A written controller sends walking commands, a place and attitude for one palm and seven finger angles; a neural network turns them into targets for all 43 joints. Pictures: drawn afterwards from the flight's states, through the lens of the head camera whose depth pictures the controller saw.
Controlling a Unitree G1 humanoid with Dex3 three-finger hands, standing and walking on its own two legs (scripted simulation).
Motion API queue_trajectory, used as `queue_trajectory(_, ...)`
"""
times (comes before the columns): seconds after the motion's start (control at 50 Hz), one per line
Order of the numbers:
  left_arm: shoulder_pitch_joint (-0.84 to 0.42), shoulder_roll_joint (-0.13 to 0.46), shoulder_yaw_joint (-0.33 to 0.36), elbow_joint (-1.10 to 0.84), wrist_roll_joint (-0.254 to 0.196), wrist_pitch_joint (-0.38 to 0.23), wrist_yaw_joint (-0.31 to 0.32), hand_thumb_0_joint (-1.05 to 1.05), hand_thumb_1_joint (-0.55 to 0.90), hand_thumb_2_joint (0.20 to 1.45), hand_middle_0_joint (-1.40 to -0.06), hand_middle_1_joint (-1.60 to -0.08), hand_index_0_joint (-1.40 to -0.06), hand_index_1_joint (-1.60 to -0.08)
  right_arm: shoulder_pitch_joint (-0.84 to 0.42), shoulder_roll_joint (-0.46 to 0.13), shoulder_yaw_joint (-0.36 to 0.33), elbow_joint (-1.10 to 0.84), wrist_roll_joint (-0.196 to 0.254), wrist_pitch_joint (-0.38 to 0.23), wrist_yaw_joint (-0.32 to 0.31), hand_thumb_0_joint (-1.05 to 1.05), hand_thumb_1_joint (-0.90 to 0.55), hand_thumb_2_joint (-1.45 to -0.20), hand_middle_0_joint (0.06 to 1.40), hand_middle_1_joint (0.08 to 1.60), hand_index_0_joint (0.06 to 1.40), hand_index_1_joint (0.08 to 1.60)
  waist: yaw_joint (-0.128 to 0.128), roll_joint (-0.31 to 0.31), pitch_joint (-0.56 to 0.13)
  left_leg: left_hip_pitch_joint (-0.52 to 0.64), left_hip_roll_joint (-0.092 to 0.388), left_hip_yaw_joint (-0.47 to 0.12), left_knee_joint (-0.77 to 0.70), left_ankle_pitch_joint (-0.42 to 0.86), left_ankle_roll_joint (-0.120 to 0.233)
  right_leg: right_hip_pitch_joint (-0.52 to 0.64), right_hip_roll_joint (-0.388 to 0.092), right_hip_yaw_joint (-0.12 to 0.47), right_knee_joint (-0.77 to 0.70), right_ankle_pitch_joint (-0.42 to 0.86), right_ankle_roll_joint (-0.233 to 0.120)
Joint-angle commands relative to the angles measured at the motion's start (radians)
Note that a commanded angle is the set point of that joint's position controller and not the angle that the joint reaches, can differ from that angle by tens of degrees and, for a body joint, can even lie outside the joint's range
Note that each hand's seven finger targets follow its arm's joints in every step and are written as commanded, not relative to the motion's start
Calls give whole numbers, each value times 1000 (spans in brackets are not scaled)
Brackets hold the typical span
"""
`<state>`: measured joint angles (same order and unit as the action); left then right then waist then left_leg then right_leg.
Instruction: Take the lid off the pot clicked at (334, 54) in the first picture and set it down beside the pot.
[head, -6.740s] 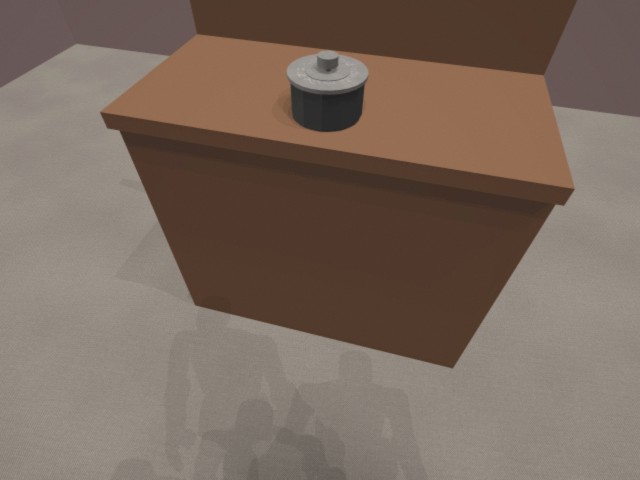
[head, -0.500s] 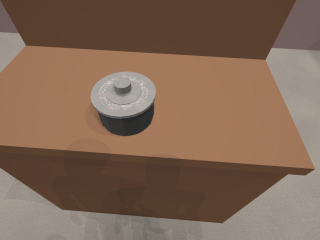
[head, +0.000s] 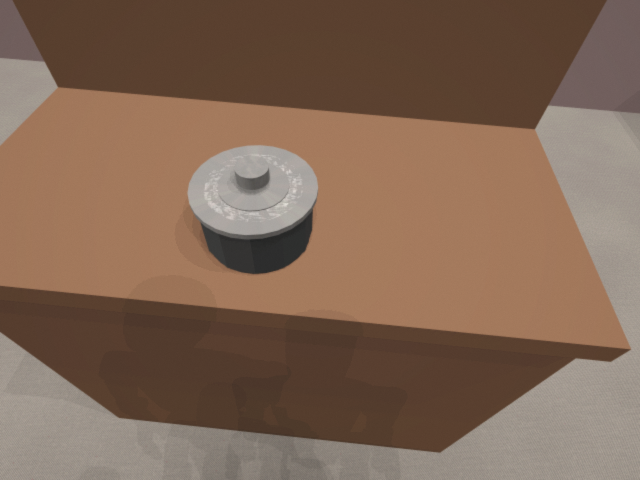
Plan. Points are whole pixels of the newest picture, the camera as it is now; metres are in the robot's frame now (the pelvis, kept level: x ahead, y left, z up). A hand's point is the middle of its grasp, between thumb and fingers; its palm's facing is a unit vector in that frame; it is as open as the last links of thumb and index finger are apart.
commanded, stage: look again from close up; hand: left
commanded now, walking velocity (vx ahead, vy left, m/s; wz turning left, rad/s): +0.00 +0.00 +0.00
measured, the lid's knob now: (252, 172) +0.43 +0.12 +0.15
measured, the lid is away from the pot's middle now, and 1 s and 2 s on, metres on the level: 0.00 0.00 0.00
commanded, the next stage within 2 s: lift the closed hand beside the body in 0.50 s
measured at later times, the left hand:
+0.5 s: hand out of the picture -0.02 +0.17 -0.18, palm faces +0.04 -0.99 -0.16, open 7.3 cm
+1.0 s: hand out of the picture +0.12 +0.20 +0.00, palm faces +0.19 -0.95 -0.24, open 4.5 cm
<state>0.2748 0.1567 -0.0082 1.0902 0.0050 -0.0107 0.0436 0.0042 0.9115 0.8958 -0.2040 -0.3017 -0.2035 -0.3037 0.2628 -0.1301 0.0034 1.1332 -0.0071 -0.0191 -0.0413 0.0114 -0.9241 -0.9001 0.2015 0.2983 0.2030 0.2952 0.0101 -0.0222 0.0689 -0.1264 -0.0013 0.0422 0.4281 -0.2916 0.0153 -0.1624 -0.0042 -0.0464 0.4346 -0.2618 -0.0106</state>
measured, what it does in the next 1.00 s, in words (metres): stands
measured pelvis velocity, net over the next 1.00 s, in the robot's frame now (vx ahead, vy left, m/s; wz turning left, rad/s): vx -0.02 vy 0.01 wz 0.02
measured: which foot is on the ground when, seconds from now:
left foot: down 0.00-1.00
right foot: down 0.00-1.00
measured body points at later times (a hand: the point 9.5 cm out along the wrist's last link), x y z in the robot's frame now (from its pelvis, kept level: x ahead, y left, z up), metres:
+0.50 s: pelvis +0.00 +0.01 +0.00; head +0.02 +0.03 +0.45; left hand -0.02 +0.22 -0.17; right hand -0.02 -0.20 -0.16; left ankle -0.04 +0.11 -0.74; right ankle -0.02 -0.11 -0.74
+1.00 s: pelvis -0.02 +0.01 +0.00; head -0.04 +0.01 +0.45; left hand +0.10 +0.25 +0.01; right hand +0.21 -0.22 -0.03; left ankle -0.04 +0.11 -0.74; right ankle -0.02 -0.11 -0.74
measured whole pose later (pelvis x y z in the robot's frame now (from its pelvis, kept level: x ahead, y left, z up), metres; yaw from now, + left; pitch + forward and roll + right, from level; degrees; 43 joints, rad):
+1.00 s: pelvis -0.02 +0.01 +0.00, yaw +1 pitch -2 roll +0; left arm 0.63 0.20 0.03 -0.11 -0.01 -0.06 0.06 0.01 0.91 0.90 -0.71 -0.86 -0.71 -0.86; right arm 0.13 -0.22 -0.03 0.54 0.02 -0.17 -0.03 0.01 -0.91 -0.90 0.20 0.30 0.21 0.31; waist 0.04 0.01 -0.02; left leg -0.16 -0.01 0.03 0.49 -0.29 0.03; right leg -0.18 -0.02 -0.06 0.47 -0.25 0.00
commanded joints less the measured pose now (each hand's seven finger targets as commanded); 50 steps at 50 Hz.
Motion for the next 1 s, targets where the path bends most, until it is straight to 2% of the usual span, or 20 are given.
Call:
queue_trajectory(0.0,84,89,19,-16,1,-11,4,0,900,900,-200,-300,-200,-300,86,-74,-12,-21,2,-17,1,0,-900,-900,200,300,200,300,-4,37,-10,-18,105,-91,-60,258,11,0,-125,100,-58,243,-33)
queue_trajectory(0.56,123,60,17,-1,1,-8,8,0,900,900,-200,-300,-200,-300,117,-55,-13,-2,5,-22,-2,0,-900,-900,200,300,200,300,0,31,9,-41,106,-102,-59,269,24,-7,-116,82,-52,198,-24)
queue_trajectory(0.58,149,93,17,34,18,-29,39,0,900,900,-200,-300,-200,-300,20,-119,-15,-76,14,-26,5,0,-900,-900,200,300,200,300,12,72,-47,-69,111,-73,112,463,-3,2,-145,101,-9,527,-17)
queue_trajectory(0.6,-515,232,-30,-1311,-103,-177,47,0,900,900,-244,-348,-244,-348,7,-252,-13,-427,73,-211,13,0,-900,-900,200,300,200,300,5,262,-508,114,15,-119,-28,452,-38,113,-65,42,47,394,-29)
queue_trajectory(0.62,-126,184,-17,-1121,-36,-80,97,0,900,900,-288,-396,-288,-396,-63,-172,-2,-378,80,-278,-31,0,-900,-900,200,300,200,300,21,359,-484,145,67,-96,-22,516,-59,43,-42,24,64,224,-48)
queue_trajectory(0.64,117,57,-72,-1012,-60,52,133,0,900,900,-332,-444,-332,-444,-103,-159,-12,-377,104,-292,-15,0,-900,-900,200,300,200,300,22,281,-307,59,55,-110,-31,484,-74,-13,-35,-27,50,141,-33)
queue_trajectory(0.66,114,-52,-179,-1032,-51,81,114,0,900,900,-376,-492,-376,-492,-75,-186,-7,-364,92,-312,2,0,-900,-900,200,300,200,300,-3,171,-195,35,34,-110,-43,382,-41,-10,-21,-34,-5,164,-25)
queue_trajectory(0.68,138,-90,-218,-1006,-30,75,101,0,900,900,-420,-540,-420,-540,-86,-196,-1,-388,74,-331,15,0,-900,-900,200,300,200,300,-16,72,-115,15,33,-119,-53,344,-17,-23,-17,-51,-17,174,-20)
queue_trajectory(0.72,290,-48,-134,-862,9,62,87,0,900,900,-508,-636,-508,-636,-99,-211,-30,-415,35,-306,36,0,-900,-900,200,300,200,300,14,-85,-33,-66,40,-126,-50,356,-2,-54,-7,-75,-10,161,-13)
queue_trajectory(0.74,407,21,-26,-853,10,44,84,0,900,900,-552,-684,-552,-684,-130,-210,-50,-446,32,-288,44,0,-900,-900,200,300,200,300,51,-112,-40,-84,46,-115,-53,369,-13,-21,-11,-75,-13,164,-18)
queue_trajectory(0.76,466,55,6,-945,12,25,68,0,900,900,-596,-732,-596,-732,-142,-210,-56,-496,25,-271,53,0,-900,-900,200,300,200,300,63,-119,-57,-91,34,-100,-55,343,-20,-1,-13,-68,-8,161,-16)
queue_trajectory(0.78,514,89,52,-1045,3,4,57,0,900,900,-640,-780,-640,-780,-174,-197,-62,-542,27,-259,54,0,-900,-900,200,300,200,300,78,-102,-62,-95,31,-84,-62,318,-23,23,-17,-56,-8,147,-15)
queue_trajectory(0.82,474,120,79,-1193,-3,-35,39,0,900,900,-728,-876,-728,-876,-202,-189,-57,-628,32,-236,47,0,-900,-900,200,300,200,300,61,-59,-24,-115,22,-64,-72,211,-20,4,-15,-39,-19,98,-15)
queue_trajectory(0.84,482,164,144,-1201,-9,-49,41,0,900,900,-772,-924,-772,-924,-211,-190,-65,-642,33,-218,40,0,-900,-900,200,300,200,300,54,-37,2,-131,25,-51,-63,184,-19,-9,-20,-38,-37,96,-16)
queue_trajectory(0.86,444,136,113,-1241,-10,-64,29,0,900,900,-816,-972,-816,-972,-207,-185,-54,-671,35,-205,36,0,-900,-900,200,300,200,300,44,2,20,-144,15,-43,-62,147,-17,-30,-19,-34,-38,80,-17)
queue_trajectory(0.9,392,141,113,-1322,-15,-93,19,0,900,900,-904,-1068,-904,-1068,-194,-175,-49,-704,35,-192,24,0,-900,-900,200,300,200,300,30,57,4,-120,10,-33,-49,102,-7,-56,-17,-18,-44,57,-12)
queue_trajectory(0.92,368,152,125,-1375,-19,-106,18,0,900,900,-948,-1116,-948,-1116,-182,-172,-45,-720,31,-189,19,0,-900,-900,200,300,200,300,27,63,-19,-110,7,-35,-47,96,-4,-50,-16,-16,-43,57,-11)
queue_trajectory(0.94,371,193,174,-1413,-20,-113,25,0,900,900,-992,-1164,-992,-1164,-178,-178,-51,-725,27,-184,14,0,-900,-900,200,300,200,300,25,80,-53,-85,8,-25,-27,113,-1,-47,-17,-15,-56,76,-10)
queue_trajectory(0.96,341,157,130,-1469,-24,-120,18,0,900,900,-1036,-1212,-1036,-1212,-184,-171,-37,-742,23,-183,9,0,-900,-900,200,300,200,300,16,85,-64,-83,1,-26,-26,121,2,-41,-17,-15,-56,89,-7)
queue_trajectory(0.98,330,165,127,-1509,-24,-124,18,0,900,900,-1080,-1260,-1080,-1260,-180,-170,-37,-750,22,-183,4,0,-900,-900,200,300,200,300,17,105,-78,-64,2,-26,-23,126,6,-35,-19,-8,-56,90,-7)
